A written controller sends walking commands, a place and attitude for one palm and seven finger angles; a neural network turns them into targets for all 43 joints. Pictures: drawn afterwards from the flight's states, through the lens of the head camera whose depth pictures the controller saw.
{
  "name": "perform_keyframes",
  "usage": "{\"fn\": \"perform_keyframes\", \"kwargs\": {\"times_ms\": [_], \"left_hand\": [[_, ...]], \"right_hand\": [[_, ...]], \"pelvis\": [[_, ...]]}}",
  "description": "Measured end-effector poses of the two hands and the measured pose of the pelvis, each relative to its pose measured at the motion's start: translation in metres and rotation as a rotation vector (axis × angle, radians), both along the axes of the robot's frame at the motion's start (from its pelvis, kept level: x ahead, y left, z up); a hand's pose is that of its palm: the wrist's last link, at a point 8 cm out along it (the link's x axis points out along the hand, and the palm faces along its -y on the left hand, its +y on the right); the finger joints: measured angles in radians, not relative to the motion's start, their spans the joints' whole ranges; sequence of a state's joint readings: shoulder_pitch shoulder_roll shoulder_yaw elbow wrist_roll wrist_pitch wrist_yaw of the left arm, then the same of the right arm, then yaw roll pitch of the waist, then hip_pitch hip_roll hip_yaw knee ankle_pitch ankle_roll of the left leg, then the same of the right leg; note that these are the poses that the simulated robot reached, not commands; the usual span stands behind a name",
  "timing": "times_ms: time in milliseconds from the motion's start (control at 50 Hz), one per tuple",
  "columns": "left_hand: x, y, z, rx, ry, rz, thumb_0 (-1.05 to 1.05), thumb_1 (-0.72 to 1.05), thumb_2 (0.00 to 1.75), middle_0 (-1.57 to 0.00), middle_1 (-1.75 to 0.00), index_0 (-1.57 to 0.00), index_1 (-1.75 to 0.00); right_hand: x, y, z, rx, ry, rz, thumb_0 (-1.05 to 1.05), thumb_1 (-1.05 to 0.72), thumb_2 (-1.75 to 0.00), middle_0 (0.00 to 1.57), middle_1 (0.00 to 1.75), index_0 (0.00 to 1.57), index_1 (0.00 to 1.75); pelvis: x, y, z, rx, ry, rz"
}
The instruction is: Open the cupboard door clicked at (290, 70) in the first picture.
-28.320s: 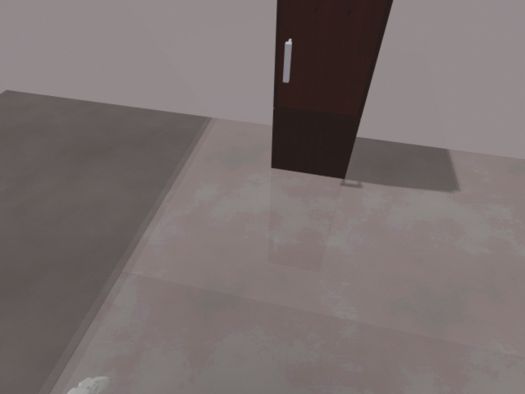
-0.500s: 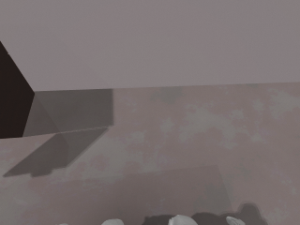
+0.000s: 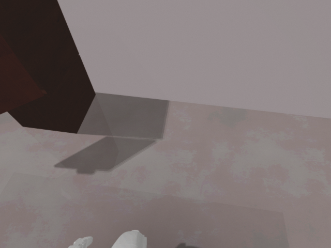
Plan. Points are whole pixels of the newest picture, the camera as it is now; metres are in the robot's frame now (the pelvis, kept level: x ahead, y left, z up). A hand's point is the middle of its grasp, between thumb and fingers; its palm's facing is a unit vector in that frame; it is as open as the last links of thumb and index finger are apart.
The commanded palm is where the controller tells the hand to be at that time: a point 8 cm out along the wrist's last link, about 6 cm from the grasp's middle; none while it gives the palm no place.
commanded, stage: turn to face it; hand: left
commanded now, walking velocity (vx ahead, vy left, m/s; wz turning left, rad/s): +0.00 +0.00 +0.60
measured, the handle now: out of the picture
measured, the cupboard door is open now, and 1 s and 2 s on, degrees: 45 45 45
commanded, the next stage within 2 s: take the last steps up to it in 0.98 s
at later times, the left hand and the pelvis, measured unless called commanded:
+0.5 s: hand out of the picture +0.08 +0.25 -0.16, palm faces +0.29 -0.92 -0.26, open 7.4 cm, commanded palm none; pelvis +0.01 +0.01 +0.00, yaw +16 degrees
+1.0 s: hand out of the picture -0.07 +0.19 -0.20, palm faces +0.57 -0.80 -0.20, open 7.4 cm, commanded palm none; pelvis +0.02 +0.00 -0.01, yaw +33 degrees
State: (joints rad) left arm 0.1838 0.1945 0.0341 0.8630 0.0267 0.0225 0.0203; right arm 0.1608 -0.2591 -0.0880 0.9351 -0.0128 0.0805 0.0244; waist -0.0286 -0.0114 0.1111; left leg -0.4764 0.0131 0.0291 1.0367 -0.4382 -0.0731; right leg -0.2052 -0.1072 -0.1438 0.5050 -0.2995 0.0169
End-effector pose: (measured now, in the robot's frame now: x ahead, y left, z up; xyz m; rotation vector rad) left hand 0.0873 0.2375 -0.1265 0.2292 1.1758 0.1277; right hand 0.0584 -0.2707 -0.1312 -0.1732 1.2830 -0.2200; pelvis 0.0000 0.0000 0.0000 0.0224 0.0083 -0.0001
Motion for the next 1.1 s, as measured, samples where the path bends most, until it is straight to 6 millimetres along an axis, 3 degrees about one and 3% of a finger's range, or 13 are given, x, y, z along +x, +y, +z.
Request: {"fn": "perform_keyframes", "kwargs": {"times_ms": [80, 160, 220, 400, 520, 600, 700, 800, 880, 980, 1040, 1100], "left_hand": [[-0.027, 0.009, -0.014, -0.035, 0.034, 0.077, 0.00, 0.90, 0.90, -0.20, -0.30, -0.21, -0.30], [-0.055, 0.032, -0.037, -0.055, 0.083, 0.161, 0.00, 0.90, 0.90, -0.21, -0.30, -0.21, -0.30], [-0.065, 0.048, -0.039, -0.039, 0.121, 0.207, 0.01, 0.90, 0.90, -0.20, -0.30, -0.21, -0.30], [-0.047, 0.065, -0.009, -0.001, -0.001, 0.281, 0.01, 0.91, 0.90, -0.20, -0.29, -0.20, -0.30], [-0.031, 0.052, 0.005, 0.031, -0.077, 0.310, 0.00, 0.91, 0.90, -0.20, -0.29, -0.20, -0.30], [-0.034, 0.035, 0.007, 0.070, -0.119, 0.338, 0.00, 0.91, 0.90, -0.20, -0.29, -0.20, -0.30], [-0.066, 0.008, 0.011, 0.053, -0.063, 0.407, 0.00, 0.90, 0.90, -0.20, -0.29, -0.20, -0.30], [-0.099, -0.012, 0.002, 0.001, -0.010, 0.499, 0.00, 0.90, 0.90, -0.20, -0.30, -0.21, -0.30], [-0.134, -0.020, -0.012, -0.044, 0.038, 0.572, 0.00, 0.90, 0.90, -0.20, -0.30, -0.21, -0.30], [-0.182, -0.015, -0.039, -0.091, 0.131, 0.665, 0.00, 0.90, 0.90, -0.21, -0.30, -0.21, -0.30], [-0.197, -0.009, -0.038, -0.092, 0.174, 0.698, 0.01, 0.90, 0.90, -0.20, -0.30, -0.21, -0.30], [-0.199, -0.002, -0.030, -0.083, 0.163, 0.720, 0.01, 0.91, 0.90, -0.20, -0.29, -0.20, -0.30]], "right_hand": [[0.034, 0.013, 0.005, -0.021, -0.021, 0.093, 0.01, -0.91, -0.90, 0.20, 0.30, 0.20, 0.30], [0.073, 0.035, 0.005, -0.054, -0.094, 0.186, 0.01, -0.91, -0.90, 0.20, 0.30, 0.20, 0.30], [0.086, 0.050, 0.012, -0.064, -0.121, 0.240, 0.01, -0.91, -0.90, 0.20, 0.30, 0.20, 0.30], [0.085, 0.063, 0.018, -0.043, -0.071, 0.315, 0.01, -0.90, -0.90, 0.20, 0.30, 0.21, 0.30], [0.084, 0.048, 0.005, -0.010, -0.023, 0.341, 0.01, -0.90, -0.90, 0.21, 0.30, 0.21, 0.30], [0.095, 0.029, -0.014, 0.012, -0.005, 0.356, 0.01, -0.90, -0.90, 0.21, 0.30, 0.21, 0.30], [0.117, 0.021, -0.011, 0.013, 0.007, 0.409, 0.01, -0.91, -0.90, 0.20, 0.30, 0.21, 0.30], [0.140, 0.032, 0.001, -0.002, 0.009, 0.486, 0.01, -0.91, -0.90, 0.20, 0.30, 0.20, 0.30], [0.164, 0.061, 0.005, -0.018, -0.021, 0.572, 0.01, -0.91, -0.90, 0.20, 0.30, 0.20, 0.30], [0.187, 0.109, 0.006, -0.028, -0.114, 0.673, 0.01, -0.91, -0.90, 0.20, 0.30, 0.20, 0.30], [0.188, 0.129, 0.014, -0.027, -0.138, 0.717, 0.01, -0.91, -0.90, 0.20, 0.30, 0.20, 0.30], [0.182, 0.140, 0.018, -0.020, -0.133, 0.741, 0.01, -0.91, -0.90, 0.20, 0.30, 0.20, 0.30]], "pelvis": [[0.003, 0.007, -0.004, -0.002, 0.001, 0.054], [0.007, 0.022, -0.018, -0.018, 0.007, 0.110], [0.006, 0.026, -0.015, -0.026, 0.007, 0.137], [0.010, 0.022, 0.002, -0.054, 0.001, 0.228], [0.014, 0.002, 0.000, -0.048, -0.001, 0.301], [0.019, -0.017, -0.011, -0.021, 0.005, 0.344], [0.022, -0.023, -0.004, -0.012, -0.014, 0.425], [0.027, -0.024, 0.001, 0.006, -0.011, 0.491], [0.025, -0.015, -0.002, 0.002, -0.010, 0.533], [0.018, 0.003, -0.016, -0.018, -0.009, 0.576], [0.016, 0.006, -0.011, -0.029, -0.012, 0.589], [0.014, 0.008, -0.004, -0.043, -0.014, 0.609]]}}
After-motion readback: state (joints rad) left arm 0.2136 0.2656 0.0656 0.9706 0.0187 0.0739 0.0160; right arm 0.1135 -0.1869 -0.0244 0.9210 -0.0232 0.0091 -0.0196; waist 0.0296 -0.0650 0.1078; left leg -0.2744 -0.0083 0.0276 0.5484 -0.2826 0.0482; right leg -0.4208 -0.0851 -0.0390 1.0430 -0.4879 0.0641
